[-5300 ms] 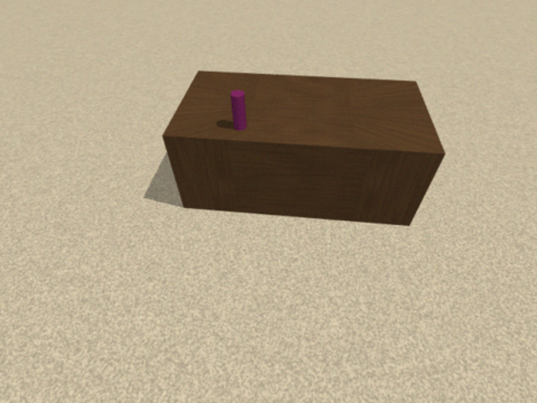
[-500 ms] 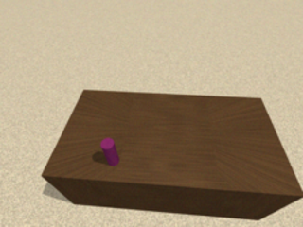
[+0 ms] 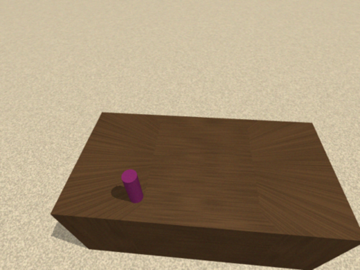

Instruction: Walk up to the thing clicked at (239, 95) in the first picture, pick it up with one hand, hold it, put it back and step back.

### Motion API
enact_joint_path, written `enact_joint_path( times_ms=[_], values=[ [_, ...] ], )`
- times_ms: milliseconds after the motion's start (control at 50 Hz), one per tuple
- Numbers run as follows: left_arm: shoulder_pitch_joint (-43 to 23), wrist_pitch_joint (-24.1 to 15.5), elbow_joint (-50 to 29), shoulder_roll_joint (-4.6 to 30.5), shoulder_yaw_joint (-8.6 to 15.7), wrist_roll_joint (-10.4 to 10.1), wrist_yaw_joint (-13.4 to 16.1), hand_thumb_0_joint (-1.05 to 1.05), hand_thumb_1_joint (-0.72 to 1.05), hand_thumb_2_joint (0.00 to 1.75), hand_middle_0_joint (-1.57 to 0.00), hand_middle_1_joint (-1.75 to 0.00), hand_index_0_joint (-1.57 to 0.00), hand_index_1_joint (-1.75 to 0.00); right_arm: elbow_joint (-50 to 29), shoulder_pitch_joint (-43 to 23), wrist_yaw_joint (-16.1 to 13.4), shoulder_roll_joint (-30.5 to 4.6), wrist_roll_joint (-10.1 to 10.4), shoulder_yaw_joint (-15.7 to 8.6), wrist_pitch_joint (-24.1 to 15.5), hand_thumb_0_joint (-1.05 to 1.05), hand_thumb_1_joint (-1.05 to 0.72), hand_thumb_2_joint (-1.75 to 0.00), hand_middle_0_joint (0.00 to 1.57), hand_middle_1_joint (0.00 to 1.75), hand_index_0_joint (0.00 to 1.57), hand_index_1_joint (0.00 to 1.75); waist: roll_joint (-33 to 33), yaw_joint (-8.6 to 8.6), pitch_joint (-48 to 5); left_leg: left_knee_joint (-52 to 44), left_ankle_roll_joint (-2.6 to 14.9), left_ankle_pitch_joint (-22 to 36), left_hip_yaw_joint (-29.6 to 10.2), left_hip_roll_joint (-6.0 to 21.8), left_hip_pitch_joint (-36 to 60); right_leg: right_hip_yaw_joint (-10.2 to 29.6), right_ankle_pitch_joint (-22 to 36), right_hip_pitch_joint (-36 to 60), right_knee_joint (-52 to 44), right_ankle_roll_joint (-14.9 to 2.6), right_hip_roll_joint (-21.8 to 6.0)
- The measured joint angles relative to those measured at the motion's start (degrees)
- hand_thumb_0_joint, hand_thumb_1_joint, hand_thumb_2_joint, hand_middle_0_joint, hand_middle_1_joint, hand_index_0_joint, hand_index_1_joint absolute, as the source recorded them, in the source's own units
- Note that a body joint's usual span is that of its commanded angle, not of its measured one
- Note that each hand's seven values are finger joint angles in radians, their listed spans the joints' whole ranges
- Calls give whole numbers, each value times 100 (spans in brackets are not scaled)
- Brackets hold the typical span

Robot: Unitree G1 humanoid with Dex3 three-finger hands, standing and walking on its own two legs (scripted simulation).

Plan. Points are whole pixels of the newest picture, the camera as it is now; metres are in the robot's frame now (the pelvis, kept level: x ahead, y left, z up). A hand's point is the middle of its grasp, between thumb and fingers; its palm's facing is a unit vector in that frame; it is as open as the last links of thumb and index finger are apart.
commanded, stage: stand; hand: left
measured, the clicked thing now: (133, 187) +0.46 +0.21 -0.25
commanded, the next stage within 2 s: none
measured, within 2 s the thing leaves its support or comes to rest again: neither
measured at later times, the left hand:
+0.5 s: hand out of the picture +0.09 +0.25 -0.15, palm faces -0.01 -0.94 -0.35, open 7.4 cm
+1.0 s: hand out of the picture +0.09 +0.25 -0.15, palm faces -0.01 -0.94 -0.35, open 7.4 cm
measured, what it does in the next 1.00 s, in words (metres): stands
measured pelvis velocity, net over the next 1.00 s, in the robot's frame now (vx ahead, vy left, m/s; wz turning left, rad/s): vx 0.01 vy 0.00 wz -0.01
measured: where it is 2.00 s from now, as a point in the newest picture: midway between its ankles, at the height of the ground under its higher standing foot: outside the picture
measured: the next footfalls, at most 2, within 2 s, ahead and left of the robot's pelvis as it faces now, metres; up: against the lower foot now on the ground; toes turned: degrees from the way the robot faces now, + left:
none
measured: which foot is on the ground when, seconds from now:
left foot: down 0.00-1.00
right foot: down 0.00-1.00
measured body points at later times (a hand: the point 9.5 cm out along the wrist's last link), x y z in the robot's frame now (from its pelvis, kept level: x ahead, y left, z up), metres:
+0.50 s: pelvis +0.01 +0.00 +0.00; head +0.02 -0.01 +0.45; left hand +0.09 +0.30 -0.13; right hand +0.07 -0.30 -0.14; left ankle -0.04 +0.14 -0.75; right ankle +0.04 -0.11 -0.75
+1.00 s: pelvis +0.01 +0.00 +0.00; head +0.02 -0.01 +0.45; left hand +0.09 +0.30 -0.13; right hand +0.08 -0.30 -0.14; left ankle -0.04 +0.14 -0.75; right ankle +0.04 -0.11 -0.75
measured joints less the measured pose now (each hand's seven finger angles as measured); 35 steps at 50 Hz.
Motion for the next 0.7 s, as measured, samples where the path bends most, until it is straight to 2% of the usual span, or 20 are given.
enact_joint_path(
  times_ms=[700],
  values=[
    [-73, -65, 45, 80, -132, -20, 62, 1, 90, 90, -20, -30, -20, -30, 15, 79, 11, -10, 8, 15, 33, 0, -90, -90, 20, 30, 20, 30, 33, -42, 9, -195, -33, -1, 32, 67, 177, 19, -44, 114, -92, -23, 69]
  ],
)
